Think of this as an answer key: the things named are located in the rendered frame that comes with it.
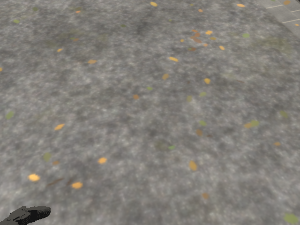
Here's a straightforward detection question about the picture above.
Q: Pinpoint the robot left hand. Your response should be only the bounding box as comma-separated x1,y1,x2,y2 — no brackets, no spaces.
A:
0,206,51,225

